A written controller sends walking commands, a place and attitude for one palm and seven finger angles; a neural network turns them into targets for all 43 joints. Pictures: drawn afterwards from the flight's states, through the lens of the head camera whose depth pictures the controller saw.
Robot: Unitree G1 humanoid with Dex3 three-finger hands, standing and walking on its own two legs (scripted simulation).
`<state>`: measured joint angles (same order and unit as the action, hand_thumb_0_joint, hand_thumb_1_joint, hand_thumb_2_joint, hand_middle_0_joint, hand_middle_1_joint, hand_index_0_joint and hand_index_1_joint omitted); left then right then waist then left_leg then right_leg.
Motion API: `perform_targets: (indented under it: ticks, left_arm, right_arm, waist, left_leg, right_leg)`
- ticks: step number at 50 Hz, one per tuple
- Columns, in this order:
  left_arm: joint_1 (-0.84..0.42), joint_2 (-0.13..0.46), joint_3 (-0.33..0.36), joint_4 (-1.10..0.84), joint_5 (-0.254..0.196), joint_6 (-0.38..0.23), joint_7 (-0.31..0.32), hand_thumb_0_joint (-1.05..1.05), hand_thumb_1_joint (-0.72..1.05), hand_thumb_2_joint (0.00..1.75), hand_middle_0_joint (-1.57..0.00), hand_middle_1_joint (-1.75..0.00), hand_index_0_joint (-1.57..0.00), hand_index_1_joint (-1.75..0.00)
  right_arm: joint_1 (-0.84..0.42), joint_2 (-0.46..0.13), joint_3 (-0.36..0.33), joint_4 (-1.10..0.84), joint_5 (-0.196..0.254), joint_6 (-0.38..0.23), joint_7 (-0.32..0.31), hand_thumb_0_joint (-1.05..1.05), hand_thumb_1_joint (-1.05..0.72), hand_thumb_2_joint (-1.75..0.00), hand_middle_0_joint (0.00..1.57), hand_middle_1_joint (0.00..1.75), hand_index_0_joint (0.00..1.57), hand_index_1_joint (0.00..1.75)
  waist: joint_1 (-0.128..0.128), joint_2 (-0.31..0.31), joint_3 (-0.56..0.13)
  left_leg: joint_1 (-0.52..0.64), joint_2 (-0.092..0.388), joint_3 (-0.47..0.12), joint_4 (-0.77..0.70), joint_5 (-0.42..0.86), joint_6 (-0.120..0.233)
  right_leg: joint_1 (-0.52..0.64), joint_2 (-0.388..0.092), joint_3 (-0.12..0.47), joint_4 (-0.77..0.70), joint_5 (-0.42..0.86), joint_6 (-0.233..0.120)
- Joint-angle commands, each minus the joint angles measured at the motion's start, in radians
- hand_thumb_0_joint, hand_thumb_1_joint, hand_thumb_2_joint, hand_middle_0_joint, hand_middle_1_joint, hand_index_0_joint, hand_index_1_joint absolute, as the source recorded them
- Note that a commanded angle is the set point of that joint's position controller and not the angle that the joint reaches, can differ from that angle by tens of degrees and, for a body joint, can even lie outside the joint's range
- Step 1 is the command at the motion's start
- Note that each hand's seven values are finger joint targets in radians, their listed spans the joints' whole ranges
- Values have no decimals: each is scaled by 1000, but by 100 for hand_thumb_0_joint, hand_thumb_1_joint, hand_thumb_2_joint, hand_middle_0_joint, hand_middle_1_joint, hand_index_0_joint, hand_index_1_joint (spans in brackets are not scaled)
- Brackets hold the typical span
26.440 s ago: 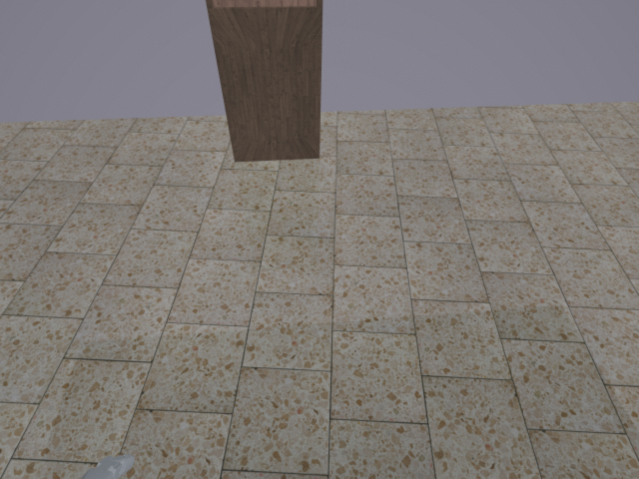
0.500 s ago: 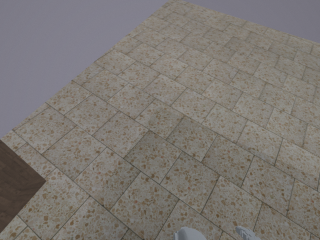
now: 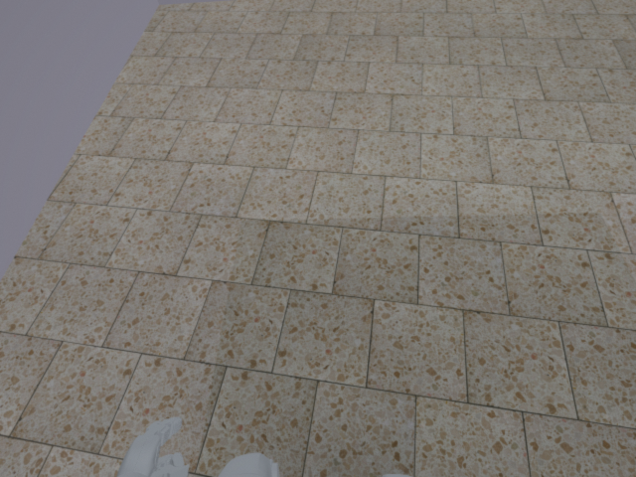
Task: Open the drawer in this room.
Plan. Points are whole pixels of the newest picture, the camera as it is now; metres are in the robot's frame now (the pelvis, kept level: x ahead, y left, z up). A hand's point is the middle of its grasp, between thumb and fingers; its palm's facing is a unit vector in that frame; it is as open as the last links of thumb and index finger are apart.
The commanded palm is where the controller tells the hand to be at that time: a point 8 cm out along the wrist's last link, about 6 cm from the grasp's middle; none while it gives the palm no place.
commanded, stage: walk to a spot facing it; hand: left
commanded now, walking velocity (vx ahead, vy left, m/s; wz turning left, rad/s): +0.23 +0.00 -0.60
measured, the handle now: out of the picture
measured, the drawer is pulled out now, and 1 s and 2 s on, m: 0.00 0.00 0.00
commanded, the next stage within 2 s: turn to face it in 0.22 s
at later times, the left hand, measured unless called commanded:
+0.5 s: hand out of the picture +0.07 +0.20 -0.17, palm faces -0.05 -0.98 -0.19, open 7.4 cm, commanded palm none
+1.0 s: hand (174, 399) +0.24 +0.24 -0.15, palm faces +0.09 -0.97 -0.24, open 7.4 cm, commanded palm none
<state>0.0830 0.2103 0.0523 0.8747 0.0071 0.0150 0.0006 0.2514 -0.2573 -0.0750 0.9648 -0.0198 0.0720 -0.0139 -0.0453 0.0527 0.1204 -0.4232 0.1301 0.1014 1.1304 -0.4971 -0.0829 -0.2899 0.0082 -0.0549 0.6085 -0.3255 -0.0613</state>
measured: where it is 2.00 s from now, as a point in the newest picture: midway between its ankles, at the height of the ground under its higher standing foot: outside the picture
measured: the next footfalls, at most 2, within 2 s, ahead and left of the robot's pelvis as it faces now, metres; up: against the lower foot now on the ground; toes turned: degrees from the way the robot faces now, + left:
left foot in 0.50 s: +0.20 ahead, +0.11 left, +0.00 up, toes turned -4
right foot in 1.14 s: +0.16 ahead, -0.12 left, +0.00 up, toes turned +14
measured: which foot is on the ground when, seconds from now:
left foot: up 0.00-0.48, down 0.50-1.00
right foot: down 0.00-0.54, up 0.56-1.00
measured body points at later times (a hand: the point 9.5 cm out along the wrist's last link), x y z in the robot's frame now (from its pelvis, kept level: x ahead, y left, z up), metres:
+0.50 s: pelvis +0.10 +0.02 +0.01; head +0.13 +0.03 +0.45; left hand +0.08 +0.25 -0.15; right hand +0.19 -0.23 -0.13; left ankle +0.16 +0.12 -0.72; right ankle +0.00 -0.08 -0.73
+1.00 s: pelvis +0.12 +0.03 +0.01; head +0.15 +0.05 +0.46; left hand +0.24 +0.29 -0.13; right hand +0.13 -0.22 -0.13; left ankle +0.16 +0.11 -0.73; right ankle +0.12 -0.14 -0.67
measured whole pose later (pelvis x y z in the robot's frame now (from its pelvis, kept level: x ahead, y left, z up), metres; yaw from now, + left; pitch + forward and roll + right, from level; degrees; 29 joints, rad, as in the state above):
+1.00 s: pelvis +0.12 +0.03 +0.01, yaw +6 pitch +2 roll -2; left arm 0.06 0.24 0.07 0.94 0.02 0.04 0.02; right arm 0.31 -0.20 -0.07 0.99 -0.03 0.03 0.00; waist -0.07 0.01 0.05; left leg -0.33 -0.09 -0.15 0.44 -0.13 0.06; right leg -0.44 -0.02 0.04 0.90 -0.41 0.08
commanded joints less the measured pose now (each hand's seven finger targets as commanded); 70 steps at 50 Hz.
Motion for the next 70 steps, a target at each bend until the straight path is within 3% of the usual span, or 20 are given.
perform_targets:
  ticks: [1,10,16,21,23,24,25,26,27,30,36,45,52,55,56,57,58,59,63,70]
  left_arm:
    - [92,194,47,-27,-5,-18,9,0,90,90,-20,-30,-20,-30]
    - [225,180,41,28,3,-61,-2,0,90,90,-20,-30,-20,-30]
    - [298,144,28,73,11,-73,7,0,90,90,-20,-30,-20,-30]
    - [284,104,-3,134,14,-74,30,0,90,90,-20,-30,-20,-30]
    - [263,108,-4,157,7,-72,36,0,90,90,-20,-30,-20,-30]
    - [272,99,-7,166,2,-70,39,0,90,90,-20,-30,-20,-30]
    - [301,87,-11,172,-3,-67,41,0,90,90,-20,-30,-20,-30]
    - [349,48,-19,179,-13,-63,44,0,90,90,-20,-30,-20,-30]
    - [356,39,-26,181,-10,-57,47,0,90,90,-20,-30,-20,-30]
    - [230,62,-9,171,6,-24,44,0,90,90,-20,-30,-20,-30]
    - [172,61,23,126,14,2,26,0,90,90,-20,-30,-20,-30]
    - [4,85,31,15,10,7,27,0,90,90,-20,-30,-20,-30]
    - [0,94,22,-30,-7,7,30,0,90,90,-20,-30,-20,-30]
    - [93,121,28,-14,-13,2,33,0,90,90,-20,-30,-20,-30]
    - [132,162,38,-4,-10,-3,36,0,90,90,-20,-30,-20,-30]
    - [136,240,55,-13,4,-11,44,0,90,90,-20,-30,-20,-30]
    - [94,278,51,-39,11,-9,46,0,90,90,-20,-30,-20,-30]
    - [35,245,39,-60,7,-4,48,0,90,90,-20,-30,-20,-30]
    - [-24,134,15,-66,2,-23,36,0,90,90,-20,-30,-20,-30]
    - [172,174,26,-20,13,-29,33,0,90,90,-20,-30,-20,-30]
  right_arm:
    - [-36,-80,-14,-103,-11,-34,13,0,-90,-90,20,30,20,30]
    - [-121,-76,-8,-120,-11,-61,22,0,-90,-90,20,30,20,30]
    - [-221,-55,5,-143,-5,-77,22,0,-90,-90,20,30,20,30]
    - [-181,0,40,-79,15,-92,17,0,-90,-90,20,30,20,30]
    - [-91,2,44,-27,17,-104,9,0,-90,-90,20,30,20,30]
    - [-24,-17,44,6,15,-112,6,0,-90,-90,20,30,20,30]
    - [48,-68,35,26,10,-121,3,0,-90,-90,20,30,20,30]
    - [93,-134,22,31,4,-122,-1,0,-90,-90,20,30,20,30]
    - [102,-142,22,39,13,-102,-3,0,-90,-90,20,30,20,30]
    - [27,-101,30,26,6,-80,-17,0,-90,-90,20,30,20,30]
    - [5,-97,-3,-12,3,-75,-7,0,-90,-90,20,30,20,30]
    - [73,-131,-33,-29,-4,-65,0,0,-90,-90,20,30,20,30]
    - [80,-161,-52,-49,-8,-45,1,0,-90,-90,20,30,20,30]
    - [24,-154,-57,-71,-1,-38,9,0,-90,-90,20,30,20,30]
    - [14,-127,-55,-78,7,-35,13,0,-90,-90,20,30,20,30]
    - [32,-66,-46,-91,14,-34,15,0,-90,-90,20,30,20,30]
    - [7,-85,-47,-112,5,-37,12,0,-90,-90,20,30,20,30]
    - [1,-106,-52,-110,-5,-35,17,0,-90,-90,20,30,20,30]
    - [57,-76,-47,-59,-4,-8,38,0,-90,-90,20,30,20,30]
    - [-104,-77,-29,-102,-1,-3,40,0,-90,-90,20,30,20,30]
  waist:
    - [55,-179,-134]
    - [80,-170,-112]
    - [98,-150,-72]
    - [77,-172,-133]
    - [41,-165,-170]
    - [22,-118,-199]
    - [5,-27,-259]
    - [6,152,-308]
    - [22,190,-282]
    - [29,98,-102]
    - [47,24,-136]
    - [10,67,-170]
    - [6,131,-214]
    - [50,105,-236]
    - [67,44,-237]
    - [70,-214,-236]
    - [73,-292,-174]
    - [38,-180,-122]
    - [-21,-204,-45]
    - [66,-244,-80]
  left_leg:
    - [-160,12,-73,34,155,-23]
    - [-256,-8,-103,-73,228,-27]
    - [-253,-30,-102,-191,207,-10]
    - [-24,-78,-67,-448,201,24]
    - [130,-115,-43,-615,362,36]
    - [239,-120,-57,-706,497,47]
    - [407,-28,-145,-690,784,82]
    - [577,172,-351,-633,1143,191]
    - [499,258,-386,-687,1263,276]
    - [276,192,-440,-792,924,292]
    - [200,83,-408,-872,474,232]
    - [253,65,-546,-831,461,262]
    - [236,26,-642,-789,530,250]
    - [127,-42,-593,-754,439,181]
    - [-19,-82,-530,-701,287,129]
    - [-220,-183,-352,-487,59,60]
    - [-270,-238,-211,-250,-62,26]
    - [-207,-184,-226,-112,-27,40]
    - [-174,-129,-151,84,138,16]
    - [-184,-91,-100,-24,101,-18]
  right_leg:
    - [182,-217,282,-296,350,-74]
    - [267,-205,364,-350,242,-104]
    - [279,-227,416,-350,362,-146]
    - [294,-201,292,-273,693,-105]
    - [295,-161,210,-184,749,-47]
    - [273,-137,181,-109,715,-13]
    - [170,-96,140,18,546,28]
    - [-34,-19,60,172,134,72]
    - [-44,-8,52,307,-319,90]
    - [-124,-62,84,425,-264,107]
    - [-180,-73,75,478,-45,127]
    - [-246,-55,101,371,-65,148]
    - [-83,16,102,117,-124,122]
    - [141,22,78,-169,19,104]
    - [303,-51,125,-285,61,81]
    - [429,-302,372,-399,-74,2]
    - [276,-503,521,-422,-28,-91]
    - [130,-485,405,-401,36,-110]
    - [54,-289,120,-317,288,-31]
    - [216,-339,60,-258,480,-58]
